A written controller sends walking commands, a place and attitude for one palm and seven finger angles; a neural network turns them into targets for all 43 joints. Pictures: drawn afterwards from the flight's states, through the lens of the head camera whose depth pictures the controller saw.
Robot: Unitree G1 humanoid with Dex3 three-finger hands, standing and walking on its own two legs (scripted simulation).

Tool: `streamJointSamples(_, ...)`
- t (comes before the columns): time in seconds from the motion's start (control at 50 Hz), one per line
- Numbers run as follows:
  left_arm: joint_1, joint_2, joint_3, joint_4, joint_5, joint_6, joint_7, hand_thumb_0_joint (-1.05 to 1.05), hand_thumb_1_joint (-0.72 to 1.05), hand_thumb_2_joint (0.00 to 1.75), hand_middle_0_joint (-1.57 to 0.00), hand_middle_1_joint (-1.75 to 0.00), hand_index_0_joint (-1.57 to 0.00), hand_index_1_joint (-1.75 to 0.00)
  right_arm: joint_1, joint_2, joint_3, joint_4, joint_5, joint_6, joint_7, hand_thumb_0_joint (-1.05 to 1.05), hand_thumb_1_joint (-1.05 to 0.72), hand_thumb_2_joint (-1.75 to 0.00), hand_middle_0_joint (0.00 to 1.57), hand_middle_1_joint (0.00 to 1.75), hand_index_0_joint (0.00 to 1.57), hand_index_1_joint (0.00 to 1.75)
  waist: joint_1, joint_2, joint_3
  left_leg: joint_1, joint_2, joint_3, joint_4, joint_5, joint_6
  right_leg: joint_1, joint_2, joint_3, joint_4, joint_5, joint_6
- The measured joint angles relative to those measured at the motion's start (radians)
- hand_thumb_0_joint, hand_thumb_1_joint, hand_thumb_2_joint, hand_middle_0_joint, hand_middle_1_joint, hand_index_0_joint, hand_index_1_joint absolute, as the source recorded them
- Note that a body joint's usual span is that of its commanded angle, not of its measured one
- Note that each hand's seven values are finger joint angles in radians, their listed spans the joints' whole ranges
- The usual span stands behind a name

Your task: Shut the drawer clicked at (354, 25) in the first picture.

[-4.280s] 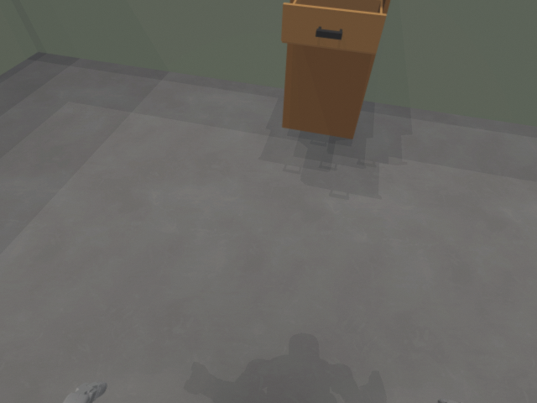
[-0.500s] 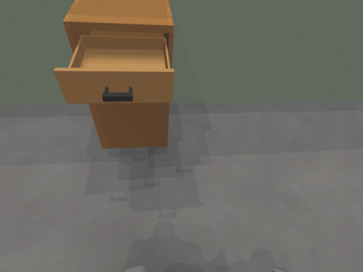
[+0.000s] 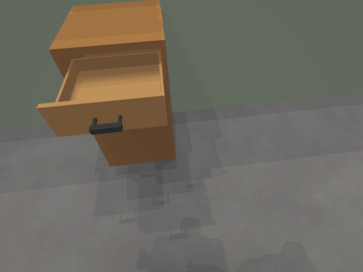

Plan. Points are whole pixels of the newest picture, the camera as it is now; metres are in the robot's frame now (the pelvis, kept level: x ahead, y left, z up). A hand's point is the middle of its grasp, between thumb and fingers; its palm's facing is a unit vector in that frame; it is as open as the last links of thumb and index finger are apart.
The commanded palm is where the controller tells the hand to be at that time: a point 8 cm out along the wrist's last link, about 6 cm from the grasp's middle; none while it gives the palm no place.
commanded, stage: turn to face it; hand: left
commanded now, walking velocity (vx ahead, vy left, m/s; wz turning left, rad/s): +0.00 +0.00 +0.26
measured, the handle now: (106, 123) +0.56 +0.26 -0.04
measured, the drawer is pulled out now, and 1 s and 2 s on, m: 0.29 0.29 0.29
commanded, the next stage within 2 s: take the last steps up to it in 0.08 s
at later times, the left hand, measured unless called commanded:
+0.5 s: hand out of the picture +0.02 +0.20 -0.16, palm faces +0.11 -0.97 -0.20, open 7.4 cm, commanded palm none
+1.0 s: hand out of the picture +0.02 +0.13 -0.17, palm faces +0.28 -0.95 -0.11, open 7.4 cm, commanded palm none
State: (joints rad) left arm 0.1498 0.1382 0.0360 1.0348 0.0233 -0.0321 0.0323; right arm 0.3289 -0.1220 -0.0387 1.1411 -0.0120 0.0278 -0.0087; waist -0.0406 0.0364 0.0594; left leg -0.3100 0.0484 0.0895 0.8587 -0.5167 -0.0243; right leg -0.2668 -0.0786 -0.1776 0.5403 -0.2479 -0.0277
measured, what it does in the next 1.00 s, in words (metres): walks ahead: left foot, then right foot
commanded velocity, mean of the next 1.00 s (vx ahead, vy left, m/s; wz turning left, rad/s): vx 0.24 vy -0.02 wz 0.08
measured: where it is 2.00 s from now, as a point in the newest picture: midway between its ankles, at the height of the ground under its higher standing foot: (179, 265)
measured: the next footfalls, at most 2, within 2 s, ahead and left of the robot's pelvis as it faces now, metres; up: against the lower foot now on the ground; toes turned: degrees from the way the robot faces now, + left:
left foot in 0.20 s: +0.05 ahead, +0.13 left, +0.00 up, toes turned +10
right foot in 0.58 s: +0.10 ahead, -0.10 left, +0.00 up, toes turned +0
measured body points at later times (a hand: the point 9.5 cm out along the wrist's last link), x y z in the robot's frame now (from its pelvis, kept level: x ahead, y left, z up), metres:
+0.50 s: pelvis +0.02 +0.02 +0.01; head +0.03 +0.01 +0.46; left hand +0.01 +0.25 -0.15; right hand +0.07 -0.21 -0.15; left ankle +0.02 +0.13 -0.73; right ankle +0.04 -0.10 -0.70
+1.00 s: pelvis +0.15 +0.02 +0.00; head +0.18 +0.04 +0.45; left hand +0.01 +0.18 -0.15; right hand +0.28 -0.18 -0.15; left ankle +0.21 +0.15 -0.73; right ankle +0.06 -0.10 -0.73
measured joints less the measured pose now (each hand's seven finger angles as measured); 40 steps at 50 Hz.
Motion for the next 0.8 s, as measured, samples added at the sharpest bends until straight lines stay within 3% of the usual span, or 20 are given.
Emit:
streamJointSamples(0.08, -0.002, 0.005, 0.006, -0.014, 0.006, 0.010, 0.004, -0.01, 0.94, 0.90, -0.20, -0.30, -0.20, -0.30, -0.049, -0.009, -0.007, -0.034, 0.000, 0.004, 0.004, 0.01, -0.91, -0.90, 0.19, 0.30, 0.20, 0.30, 0.017, -0.013, -0.003, -0.036, 0.005, -0.009, 0.011, 0.021, -0.012, 0.025, -0.011, -0.025, -0.030, 0.009, 0.006)
streamJointSamples(0.18, 0.021, 0.022, 0.012, -0.013, 0.002, 0.031, -0.001, 0.00, 0.93, 0.90, -0.20, -0.30, -0.20, -0.30, -0.097, -0.053, -0.014, -0.076, -0.006, -0.003, 0.002, 0.02, -0.93, -0.90, 0.19, 0.30, 0.20, 0.30, 0.033, -0.031, -0.003, 0.030, 0.012, 0.011, -0.228, 0.172, -0.015, 0.021, -0.028, -0.051, 0.021, -0.022, 0.031)
streamJointSamples(0.2, 0.028, 0.027, 0.014, -0.011, -0.001, 0.038, -0.003, 0.00, 0.92, 0.90, -0.20, -0.30, -0.20, -0.30, -0.103, -0.061, -0.015, -0.083, -0.007, -0.009, 0.003, 0.02, -0.93, -0.90, 0.19, 0.30, 0.20, 0.30, 0.035, -0.037, -0.003, 0.040, 0.010, 0.011, -0.262, 0.223, 0.003, 0.012, -0.034, -0.054, 0.050, -0.037, 0.038)
streamJointSamples(0.28, 0.064, 0.054, 0.018, 0.012, -0.001, 0.071, -0.010, 0.00, 0.92, 0.90, -0.20, -0.30, -0.20, -0.30, -0.116, -0.063, -0.008, -0.106, -0.021, -0.028, -0.003, 0.02, -0.92, -0.90, 0.19, 0.30, 0.19, 0.30, 0.044, -0.071, -0.012, 0.054, -0.011, 0.022, -0.275, 0.224, 0.056, -0.052, -0.014, 0.041, 0.248, -0.220, 0.060)
streamJointSamples(0.34, 0.087, 0.062, 0.016, 0.030, 0.006, 0.067, -0.026, 0.00, 0.91, 0.90, -0.20, -0.29, -0.19, -0.30, -0.108, -0.059, -0.001, -0.114, -0.020, -0.044, -0.008, 0.01, -0.92, -0.90, 0.19, 0.30, 0.19, 0.30, 0.043, -0.071, -0.022, 0.088, -0.022, 0.017, -0.356, 0.262, 0.058, -0.100, 0.004, 0.086, 0.384, -0.202, 0.058)
streamJointSamples(0.4, 0.110, 0.061, 0.010, 0.040, 0.007, 0.057, -0.037, 0.00, 0.91, 0.90, -0.19, -0.29, -0.19, -0.30, -0.091, -0.053, 0.002, -0.109, -0.018, -0.054, -0.007, 0.01, -0.91, -0.90, 0.19, 0.30, 0.20, 0.30, 0.041, -0.061, -0.033, 0.118, -0.030, 0.010, -0.426, 0.295, 0.059, -0.107, 0.007, 0.098, 0.374, -0.177, 0.059)
streamJointSamples(0.5, 0.131, 0.042, 0.001, 0.045, 0.008, 0.049, -0.044, 0.01, 0.91, 0.90, -0.19, -0.29, -0.19, -0.30, -0.056, -0.043, -0.002, -0.086, -0.018, -0.050, 0.000, 0.01, -0.91, -0.90, 0.20, 0.30, 0.20, 0.30, 0.030, -0.034, -0.040, 0.141, -0.037, -0.004, -0.458, 0.300, 0.048, -0.066, 0.008, 0.097, 0.215, -0.172, 0.055)
streamJointSamples(0.58, 0.150, 0.027, -0.001, 0.039, 0.010, 0.017, -0.044, 0.01, 0.91, 0.90, -0.19, -0.29, -0.19, -0.30, -0.022, -0.038, -0.009, -0.056, -0.011, -0.037, 0.006, 0.01, -0.90, -0.90, 0.20, 0.30, 0.20, 0.30, 0.035, -0.020, -0.041, 0.115, -0.034, -0.011, -0.354, 0.219, 0.030, 0.022, 0.022, 0.087, 0.004, -0.070, 0.040)
streamJointSamples(0.64, 0.170, 0.000, 0.001, 0.040, 0.008, -0.007, -0.033, 0.00, 0.91, 0.90, -0.19, -0.29, -0.19, -0.30, -0.012, -0.044, -0.013, -0.030, -0.012, -0.013, 0.015, 0.01, -0.91, -0.90, 0.20, 0.30, 0.20, 0.30, 0.052, 0.009, -0.039, 0.016, -0.018, -0.035, -0.102, 0.077, 0.042, 0.046, 0.041, 0.058, 0.007, -0.051, -0.005)
streamJointSamples(0.72, 0.234, -0.028, -0.004, 0.061, 0.004, -0.024, -0.022, 0.00, 0.91, 0.90, -0.20, -0.29, -0.19, -0.30, -0.034, -0.052, -0.022, -0.028, -0.018, -0.013, 0.028, 0.01, -0.91, -0.90, 0.19, 0.30, 0.20, 0.30, 0.059, 0.002, -0.043, -0.124, 0.007, -0.025, 0.120, 0.173, 0.034, 0.126, 0.049, 0.047, -0.107, -0.026, -0.012)
streamJointSamples(0.8, 0.280, -0.054, -0.014, 0.097, 0.004, -0.032, -0.021, 0.00, 0.91, 0.90, -0.20, -0.30, -0.19, -0.30, -0.075, -0.057, -0.030, -0.054, -0.016, -0.025, 0.031, 0.01, -0.91, -0.90, 0.19, 0.30, 0.20, 0.30, 0.053, -0.005, -0.035, -0.202, 0.043, -0.016, 0.110, 0.264, 0.016, 0.188, 0.055, 0.033, -0.190, -0.012, -0.012)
